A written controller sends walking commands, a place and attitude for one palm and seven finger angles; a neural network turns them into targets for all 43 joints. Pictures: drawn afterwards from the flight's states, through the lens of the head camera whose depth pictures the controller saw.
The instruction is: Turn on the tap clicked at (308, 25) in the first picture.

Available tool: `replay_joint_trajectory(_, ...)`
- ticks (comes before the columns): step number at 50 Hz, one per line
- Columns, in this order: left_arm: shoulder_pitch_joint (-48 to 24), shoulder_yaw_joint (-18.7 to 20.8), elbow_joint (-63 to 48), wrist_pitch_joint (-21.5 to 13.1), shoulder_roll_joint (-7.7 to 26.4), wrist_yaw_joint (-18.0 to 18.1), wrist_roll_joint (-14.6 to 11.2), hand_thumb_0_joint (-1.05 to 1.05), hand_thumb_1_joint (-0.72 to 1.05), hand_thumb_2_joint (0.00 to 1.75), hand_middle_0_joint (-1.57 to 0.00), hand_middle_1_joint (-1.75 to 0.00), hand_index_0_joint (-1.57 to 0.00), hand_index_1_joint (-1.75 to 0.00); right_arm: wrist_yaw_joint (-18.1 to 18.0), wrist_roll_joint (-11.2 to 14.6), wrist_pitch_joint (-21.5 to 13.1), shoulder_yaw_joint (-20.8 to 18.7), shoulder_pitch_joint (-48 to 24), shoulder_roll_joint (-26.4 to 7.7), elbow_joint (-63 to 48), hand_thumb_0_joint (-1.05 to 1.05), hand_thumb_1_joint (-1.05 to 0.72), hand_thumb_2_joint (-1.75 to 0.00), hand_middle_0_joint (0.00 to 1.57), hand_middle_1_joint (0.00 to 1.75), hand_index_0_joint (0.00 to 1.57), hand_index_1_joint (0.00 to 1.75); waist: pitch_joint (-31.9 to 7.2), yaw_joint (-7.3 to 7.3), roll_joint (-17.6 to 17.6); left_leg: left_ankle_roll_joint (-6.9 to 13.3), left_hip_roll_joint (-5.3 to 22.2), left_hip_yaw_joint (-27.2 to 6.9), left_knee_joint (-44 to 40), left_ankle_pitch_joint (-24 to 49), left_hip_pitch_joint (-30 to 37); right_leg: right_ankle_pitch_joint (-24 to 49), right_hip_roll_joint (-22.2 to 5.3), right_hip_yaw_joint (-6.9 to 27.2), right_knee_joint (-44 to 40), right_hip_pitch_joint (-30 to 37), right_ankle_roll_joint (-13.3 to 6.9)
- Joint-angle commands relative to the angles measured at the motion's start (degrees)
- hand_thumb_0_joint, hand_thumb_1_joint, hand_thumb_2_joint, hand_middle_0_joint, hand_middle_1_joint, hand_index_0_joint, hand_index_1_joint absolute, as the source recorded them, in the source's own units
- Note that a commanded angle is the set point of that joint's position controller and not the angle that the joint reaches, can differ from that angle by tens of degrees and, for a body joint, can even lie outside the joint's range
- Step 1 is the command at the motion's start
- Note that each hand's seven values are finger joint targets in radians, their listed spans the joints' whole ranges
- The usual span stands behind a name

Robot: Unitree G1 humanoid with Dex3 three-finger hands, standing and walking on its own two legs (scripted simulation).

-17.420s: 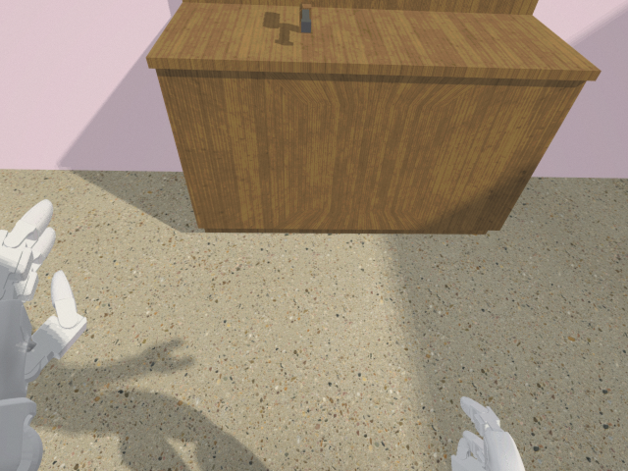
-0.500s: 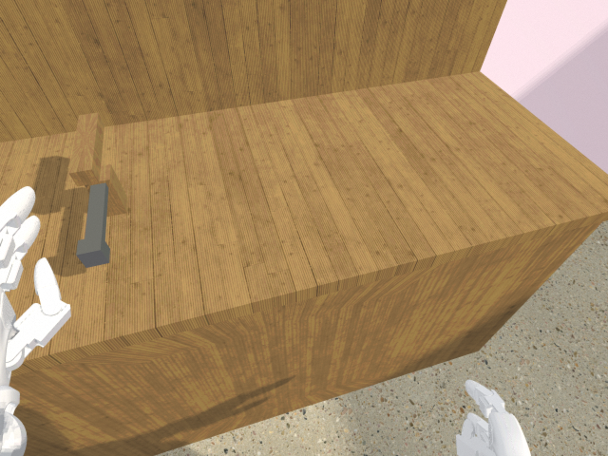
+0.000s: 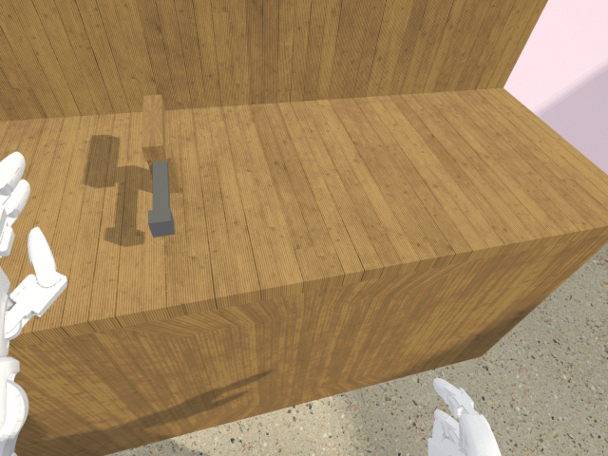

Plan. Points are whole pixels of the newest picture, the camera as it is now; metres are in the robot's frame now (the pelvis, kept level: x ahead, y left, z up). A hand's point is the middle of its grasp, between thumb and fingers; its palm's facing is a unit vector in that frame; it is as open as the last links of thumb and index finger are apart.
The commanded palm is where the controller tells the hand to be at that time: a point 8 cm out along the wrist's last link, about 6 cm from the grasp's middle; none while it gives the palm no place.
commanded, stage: come to a stop and stand still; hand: left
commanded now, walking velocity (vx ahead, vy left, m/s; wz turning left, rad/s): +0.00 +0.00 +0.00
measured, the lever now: (161, 222) +0.37 +0.24 +0.09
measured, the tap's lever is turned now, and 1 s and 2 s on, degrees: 0 0 0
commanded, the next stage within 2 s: look again from close up in 0.28 s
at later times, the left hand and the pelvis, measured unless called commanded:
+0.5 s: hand (79, 289) +0.21 +0.25 +0.17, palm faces +0.44 -0.83 -0.34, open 7.4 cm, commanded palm +0.15 +0.28 +0.18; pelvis +0.00 -0.01 +0.00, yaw +1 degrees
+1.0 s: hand (132, 254) +0.26 +0.22 +0.17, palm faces +0.40 -0.84 -0.37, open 7.4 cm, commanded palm +0.19 +0.25 +0.18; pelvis +0.04 -0.03 +0.01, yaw +1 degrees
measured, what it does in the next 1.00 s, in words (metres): shifts its weight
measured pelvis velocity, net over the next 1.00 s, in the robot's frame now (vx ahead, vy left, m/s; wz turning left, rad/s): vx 0.04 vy -0.03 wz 0.02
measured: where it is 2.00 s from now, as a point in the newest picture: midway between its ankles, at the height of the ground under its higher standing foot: outside the picture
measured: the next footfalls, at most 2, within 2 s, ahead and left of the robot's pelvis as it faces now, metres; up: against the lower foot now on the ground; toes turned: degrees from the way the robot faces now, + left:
none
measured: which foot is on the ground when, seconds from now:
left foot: down 0.00-1.00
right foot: down 0.00-1.00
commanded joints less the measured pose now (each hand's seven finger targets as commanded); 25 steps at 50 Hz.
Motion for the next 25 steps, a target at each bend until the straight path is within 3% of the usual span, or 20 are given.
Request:
replay_joint_trajectory(1,-7.9,-0.3,-11.6,-2.8,6.6,0.4,1.3,0.0,0.9,0.9,-0.2,-0.3,-0.2,-0.3,-0.7,0.3,-3.6,-3.8,-6.4,-8.7,-9.4,0.0,-0.9,-0.9,0.2,0.3,0.2,0.3,-5.6,-1.77,6.7,-1.9,7.2,-9.2,-15.3,-25.2,-0.5,-6.5,1.0,0.5,-3.9,0.2,-1.7)
replay_joint_trajectory(3,-7.5,0.7,-11.7,-3.0,7.6,0.6,1.6,0.0,0.9,0.9,-0.2,-0.3,-0.2,-0.3,-0.8,0.2,-3.5,-3.9,-6.7,-8.7,-9.3,0.0,-0.9,-0.9,0.2,0.3,0.2,0.3,-5.3,-1.61,6.9,-1.9,6.9,-9.2,-15.9,-26.2,-1.1,-7.1,1.4,0.6,-4.1,0.3,-1.9)
replay_joint_trajectory(4,-7.0,2.7,-12.8,-3.0,9.6,0.8,1.4,0.0,0.9,0.9,-0.2,-0.3,-0.2,-0.3,-0.9,0.4,-3.5,-3.7,-7.4,-8.7,-9.3,0.0,-0.9,-0.9,0.2,0.3,0.2,0.3,-5.6,-1.48,8.7,-2.1,6.9,-9.7,-16.5,-26.2,-0.5,-6.6,1.9,0.4,-3.8,0.4,-1.7)
replay_joint_trajectory(5,-6.7,2.3,-12.4,-3.2,8.6,0.7,1.4,0.0,0.9,0.9,-0.2,-0.3,-0.2,-0.3,-1.0,0.1,-3.5,-3.7,-7.0,-8.6,-9.1,0.0,-0.9,-0.9,0.2,0.3,0.2,0.3,-5.8,-1.52,8.5,-1.7,7.1,-9.9,-16.5,-26.7,-1.3,-5.8,1.8,0.2,-3.7,1.4,-1.6)
replay_joint_trajectory(9,-3.8,4.9,-12.5,-3.3,10.6,0.6,0.7,0.0,0.9,0.9,-0.2,-0.3,-0.2,-0.3,-1.0,0.1,-3.3,-3.5,-7.3,-8.0,-9.3,0.0,-0.9,-0.9,0.2,0.3,0.2,0.3,-6.1,-1.31,5.4,-2.4,5.9,-8.0,-14.1,-21.3,1.5,-4.8,1.2,1.1,-6.9,0.5,-1.9)
replay_joint_trajectory(12,-4.1,2.8,-11.7,-3.4,8.1,0.1,0.8,0.0,0.9,0.9,-0.2,-0.3,-0.2,-0.3,-1.0,0.2,-3.5,-4.0,-6.5,-8.5,-9.2,0.0,-0.9,-0.9,0.2,0.3,0.2,0.3,-5.4,-1.69,5.6,-2.3,5.9,-8.4,-14.9,-23.4,0.6,-6.1,1.6,1.4,-6.8,0.3,-1.9)
replay_joint_trajectory(14,-3.4,3.6,-12.0,-3.3,9.1,0.2,0.7,0.0,0.9,0.9,-0.2,-0.3,-0.2,-0.3,-1.0,0.4,-3.7,-3.8,-7.0,-8.3,-9.2,0.0,-0.9,-0.9,0.2,0.3,0.2,0.3,-6.1,-1.43,7.2,-2.3,6.2,-8.6,-15.4,-22.3,1.8,-4.8,1.8,1.0,-6.5,0.5,-1.7)
replay_joint_trajectory(17,-4.7,1.6,-11.1,-3.2,7.4,0.1,1.0,0.0,0.9,0.9,-0.2,-0.3,-0.2,-0.3,-1.0,0.3,-3.8,-4.0,-6.2,-8.7,-8.9,0.0,-0.9,-0.9,0.2,0.3,0.2,0.3,-5.6,-1.66,6.1,-2.1,6.3,-8.8,-15.3,-22.4,1.4,-4.4,1.7,1.4,-6.4,0.3,-1.6)
replay_joint_trajectory(19,-4.8,2.7,-12.0,-3.1,8.9,0.3,1.1,0.0,0.9,0.9,-0.2,-0.3,-0.2,-0.3,-1.1,0.6,-3.9,-3.9,-7.1,-8.4,-9.0,0.0,-0.9,-0.9,0.2,0.3,0.2,0.3,-5.7,-1.43,6.9,-2.2,6.5,-8.6,-15.6,-22.5,2.3,-4.5,1.8,1.2,-6.3,-0.1,-1.5)
replay_joint_trajectory(20,-5.2,1.6,-11.8,-3.2,7.7,0.3,1.1,0.0,0.9,0.9,-0.2,-0.3,-0.2,-0.3,-1.1,0.3,-3.8,-4.0,-6.4,-8.8,-8.8,0.0,-0.9,-0.9,0.2,0.3,0.2,0.3,-5.9,-1.68,6.7,-2.0,6.5,-9.1,-15.8,-22.9,1.6,-4.0,1.9,1.1,-5.8,0.8,-1.5)
replay_joint_trajectory(24,-4.7,3.2,-13.1,-3.0,9.4,0.4,1.0,0.0,0.9,0.9,-0.2,-0.3,-0.2,-0.3,-1.1,0.5,-3.9,-3.9,-7.1,-8.3,-8.9,0.0,-0.9,-0.9,0.2,0.3,0.2,0.3,-6.3,-1.43,5.7,-2.3,5.8,-7.8,-13.9,-18.8,3.8,-3.1,1.3,1.7,-7.1,-0.1,-1.7)
replay_joint_trajectory(25,-4.5,2.5,-13.0,-3.1,8.4,0.4,0.9,0.0,0.9,0.9,-0.2,-0.3,-0.2,-0.3,-1.1,0.3,-3.8,-4.1,-6.5,-8.6,-8.7,0.0,-0.9,-0.9,0.2,0.3,0.2,0.3,-6.7,-1.62,6.0,-2.1,5.8,-8.1,-13.8,-18.5,3.5,-2.4,1.4,1.6,-6.6,0.7,-1.7)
